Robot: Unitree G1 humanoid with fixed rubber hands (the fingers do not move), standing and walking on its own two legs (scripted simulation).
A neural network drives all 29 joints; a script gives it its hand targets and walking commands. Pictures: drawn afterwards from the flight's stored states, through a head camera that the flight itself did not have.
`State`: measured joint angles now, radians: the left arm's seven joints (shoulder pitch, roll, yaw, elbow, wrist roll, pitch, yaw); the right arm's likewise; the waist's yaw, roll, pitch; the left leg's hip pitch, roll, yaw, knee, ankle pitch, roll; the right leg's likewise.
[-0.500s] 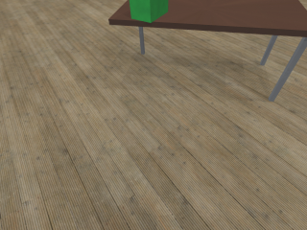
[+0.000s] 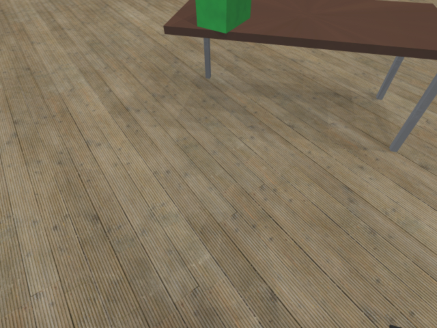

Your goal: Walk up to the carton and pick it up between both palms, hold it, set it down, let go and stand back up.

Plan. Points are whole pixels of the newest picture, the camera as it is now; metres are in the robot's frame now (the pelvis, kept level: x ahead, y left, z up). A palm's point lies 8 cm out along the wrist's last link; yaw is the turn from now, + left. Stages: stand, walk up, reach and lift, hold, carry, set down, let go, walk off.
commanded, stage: walk up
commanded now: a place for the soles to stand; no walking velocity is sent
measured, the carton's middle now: (224, 1) +1.66 +0.05 +0.01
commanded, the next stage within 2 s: none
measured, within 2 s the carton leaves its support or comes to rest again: neither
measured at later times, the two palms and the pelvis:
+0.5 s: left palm (105, 262) +0.27 +0.29 -0.10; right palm (412, 325) +0.17 -0.32 -0.09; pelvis +0.17 -0.02 +0.00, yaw -3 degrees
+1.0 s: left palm (114, 194) +0.46 +0.32 -0.10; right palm (340, 173) +0.54 -0.30 -0.10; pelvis +0.42 +0.01 -0.02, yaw -4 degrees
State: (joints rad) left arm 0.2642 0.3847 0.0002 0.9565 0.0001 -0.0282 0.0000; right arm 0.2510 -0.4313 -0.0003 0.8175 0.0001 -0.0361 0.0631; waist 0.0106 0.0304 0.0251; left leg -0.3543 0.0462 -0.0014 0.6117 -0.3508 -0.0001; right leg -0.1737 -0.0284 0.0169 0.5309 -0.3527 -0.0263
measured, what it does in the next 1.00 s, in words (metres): walks ahead: right foot, then left foot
